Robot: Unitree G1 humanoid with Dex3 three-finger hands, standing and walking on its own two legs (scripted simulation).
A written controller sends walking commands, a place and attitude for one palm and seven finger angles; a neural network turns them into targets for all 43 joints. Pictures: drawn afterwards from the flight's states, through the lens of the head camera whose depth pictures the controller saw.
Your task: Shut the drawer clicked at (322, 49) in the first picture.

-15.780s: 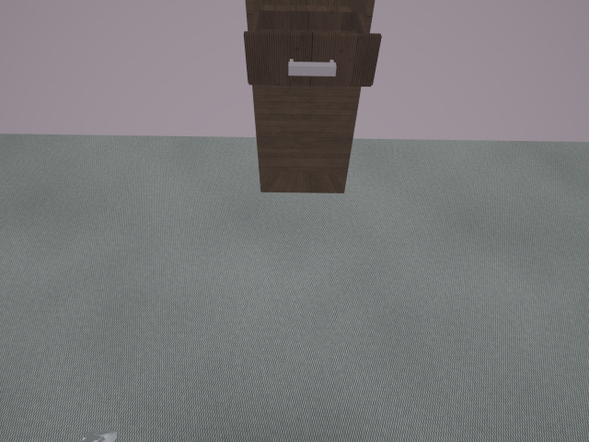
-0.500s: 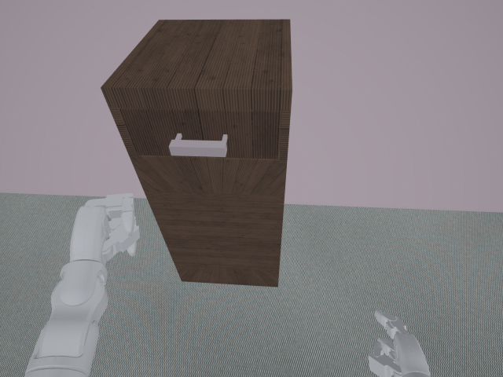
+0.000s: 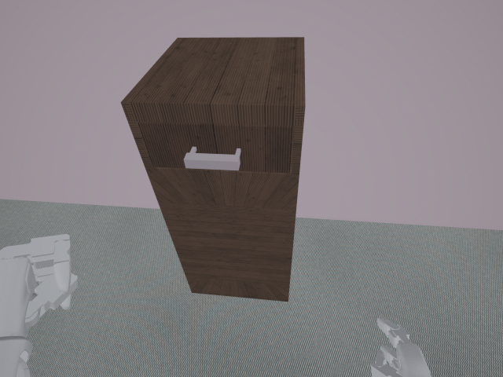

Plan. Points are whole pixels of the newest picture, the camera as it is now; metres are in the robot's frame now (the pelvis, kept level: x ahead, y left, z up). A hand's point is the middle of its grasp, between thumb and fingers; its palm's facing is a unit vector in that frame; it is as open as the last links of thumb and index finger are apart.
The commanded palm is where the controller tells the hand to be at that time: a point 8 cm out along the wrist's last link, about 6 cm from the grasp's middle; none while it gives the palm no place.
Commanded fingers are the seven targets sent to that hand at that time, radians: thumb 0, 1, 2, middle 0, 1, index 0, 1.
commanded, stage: draw the hand back to the body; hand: left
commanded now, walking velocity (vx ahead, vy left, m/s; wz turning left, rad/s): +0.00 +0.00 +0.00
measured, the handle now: (214, 156) +0.60 +0.18 +0.02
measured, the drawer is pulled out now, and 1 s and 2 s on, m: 0.00 0.00 0.00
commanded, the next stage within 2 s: step back with the hand held close in 0.14 s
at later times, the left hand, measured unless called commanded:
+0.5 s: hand (65, 285) +0.17 +0.25 +0.15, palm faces +0.31 -0.83 -0.47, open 3.2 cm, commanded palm +0.11 +0.29 +0.17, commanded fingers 0.00 0.90 0.90 -1.40 -1.60 -1.40 -1.60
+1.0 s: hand (5, 352) +0.10 +0.27 +0.15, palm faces +0.34 -0.80 -0.49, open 3.2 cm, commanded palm +0.03 +0.31 +0.17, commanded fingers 0.00 0.90 0.90 -1.40 -1.60 -1.40 -1.60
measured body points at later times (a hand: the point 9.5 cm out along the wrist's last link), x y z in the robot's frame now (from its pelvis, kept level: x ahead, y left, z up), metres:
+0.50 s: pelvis -0.02 +0.01 +0.00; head +0.00 +0.00 +0.45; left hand +0.15 +0.29 +0.18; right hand +0.17 -0.22 -0.08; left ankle +0.01 +0.12 -0.74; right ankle -0.05 -0.11 -0.74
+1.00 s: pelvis -0.09 +0.03 -0.01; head -0.06 +0.04 +0.44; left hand +0.07 +0.31 +0.18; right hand +0.09 -0.21 -0.09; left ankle +0.01 +0.12 -0.74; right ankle -0.05 -0.11 -0.74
